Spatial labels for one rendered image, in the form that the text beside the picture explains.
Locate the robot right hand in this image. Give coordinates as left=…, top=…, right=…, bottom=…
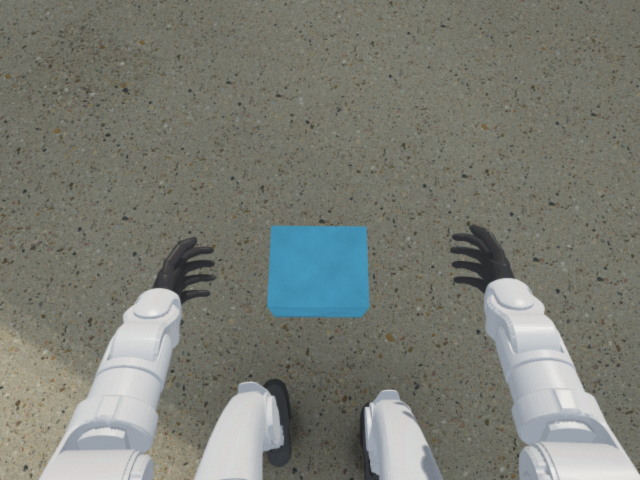
left=450, top=224, right=515, bottom=294

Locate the robot left hand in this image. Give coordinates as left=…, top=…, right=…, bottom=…
left=152, top=237, right=215, bottom=305

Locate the right robot upper arm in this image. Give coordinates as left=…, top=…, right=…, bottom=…
left=519, top=441, right=639, bottom=480

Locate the left robot forearm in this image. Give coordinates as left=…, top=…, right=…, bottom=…
left=38, top=288, right=181, bottom=480

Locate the carton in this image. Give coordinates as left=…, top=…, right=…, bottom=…
left=267, top=226, right=369, bottom=318

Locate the robot left thigh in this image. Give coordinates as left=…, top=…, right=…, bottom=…
left=194, top=391, right=278, bottom=480

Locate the left robot upper arm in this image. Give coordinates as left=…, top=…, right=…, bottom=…
left=43, top=449, right=154, bottom=480

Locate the left robot foot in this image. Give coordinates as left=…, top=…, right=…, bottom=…
left=263, top=379, right=291, bottom=467

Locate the right robot forearm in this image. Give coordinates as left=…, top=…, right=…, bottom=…
left=484, top=278, right=640, bottom=480

